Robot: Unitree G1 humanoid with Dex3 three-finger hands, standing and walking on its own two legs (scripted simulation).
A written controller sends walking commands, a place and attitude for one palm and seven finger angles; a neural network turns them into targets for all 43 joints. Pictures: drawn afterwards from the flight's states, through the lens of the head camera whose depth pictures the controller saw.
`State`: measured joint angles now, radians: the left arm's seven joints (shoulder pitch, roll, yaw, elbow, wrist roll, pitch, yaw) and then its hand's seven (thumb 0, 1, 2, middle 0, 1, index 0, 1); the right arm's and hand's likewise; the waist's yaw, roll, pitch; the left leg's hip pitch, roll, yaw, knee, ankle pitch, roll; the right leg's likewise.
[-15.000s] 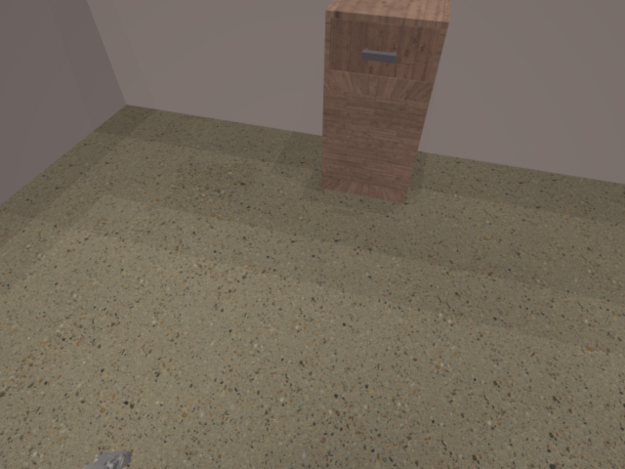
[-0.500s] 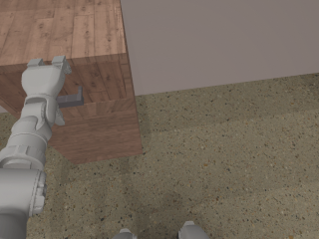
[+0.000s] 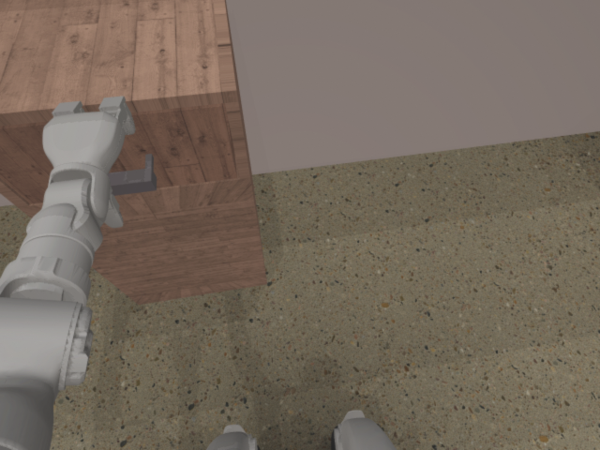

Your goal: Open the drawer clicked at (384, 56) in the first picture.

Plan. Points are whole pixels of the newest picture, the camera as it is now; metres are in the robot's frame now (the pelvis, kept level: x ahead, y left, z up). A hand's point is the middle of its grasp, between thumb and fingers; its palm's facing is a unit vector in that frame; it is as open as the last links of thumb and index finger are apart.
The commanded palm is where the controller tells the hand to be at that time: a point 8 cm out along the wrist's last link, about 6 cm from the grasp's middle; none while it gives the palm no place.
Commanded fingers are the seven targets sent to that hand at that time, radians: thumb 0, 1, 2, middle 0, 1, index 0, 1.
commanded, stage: move the hooked fingers above the handle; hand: left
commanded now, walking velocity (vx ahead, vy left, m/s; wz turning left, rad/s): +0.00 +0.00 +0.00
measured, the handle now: (115, 173) +0.54 +0.26 -0.03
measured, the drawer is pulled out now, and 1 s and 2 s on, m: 0.00 0.00 0.00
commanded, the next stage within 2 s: lift the fingers back up to retry in 1.46 s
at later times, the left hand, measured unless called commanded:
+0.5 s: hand (109, 170) +0.50 +0.24 +0.03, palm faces +0.01 -0.01 -1.00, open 13.6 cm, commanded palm +0.48 +0.26 +0.09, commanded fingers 0.00 -0.50 0.30 -0.30 -1.20 -0.30 -1.20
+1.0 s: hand (104, 174) +0.50 +0.25 +0.03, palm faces +0.01 -0.04 -1.00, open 13.8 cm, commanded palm +0.48 +0.26 +0.09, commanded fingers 0.00 -0.50 0.30 -0.30 -1.20 -0.30 -1.20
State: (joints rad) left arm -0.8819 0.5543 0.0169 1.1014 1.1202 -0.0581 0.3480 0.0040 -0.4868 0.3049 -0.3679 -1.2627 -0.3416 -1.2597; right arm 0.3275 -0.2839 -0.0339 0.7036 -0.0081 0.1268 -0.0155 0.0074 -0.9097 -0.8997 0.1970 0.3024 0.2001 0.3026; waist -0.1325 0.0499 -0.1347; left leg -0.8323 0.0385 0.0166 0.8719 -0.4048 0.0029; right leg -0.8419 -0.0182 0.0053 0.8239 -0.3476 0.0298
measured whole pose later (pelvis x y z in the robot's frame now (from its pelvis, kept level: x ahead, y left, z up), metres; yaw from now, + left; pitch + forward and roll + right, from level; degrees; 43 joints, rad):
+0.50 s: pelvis +0.00 +0.00 -0.01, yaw +0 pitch +22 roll -2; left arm -0.87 0.56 0.04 1.09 1.12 -0.08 0.36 0.00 -0.49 0.30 -0.37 -1.24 -0.34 -1.24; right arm 0.35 -0.28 -0.04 0.73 -0.02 0.11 -0.01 0.01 -0.91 -0.90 0.20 0.30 0.20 0.30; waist -0.14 0.05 -0.14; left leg -0.88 0.04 0.01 0.91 -0.41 0.00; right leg -0.88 -0.01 0.00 0.85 -0.35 0.03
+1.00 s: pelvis +0.01 +0.00 -0.01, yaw +1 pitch +22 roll -2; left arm -0.82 0.58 0.05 1.03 1.11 -0.16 0.33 0.00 -0.49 0.30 -0.33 -1.21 -0.32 -1.20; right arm 0.36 -0.28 -0.07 0.73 -0.03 0.09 -0.02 0.01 -0.91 -0.90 0.20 0.30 0.20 0.30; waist -0.13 0.04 -0.14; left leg -0.88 0.04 -0.01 0.92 -0.43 0.00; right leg -0.87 -0.01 -0.02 0.85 -0.37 0.03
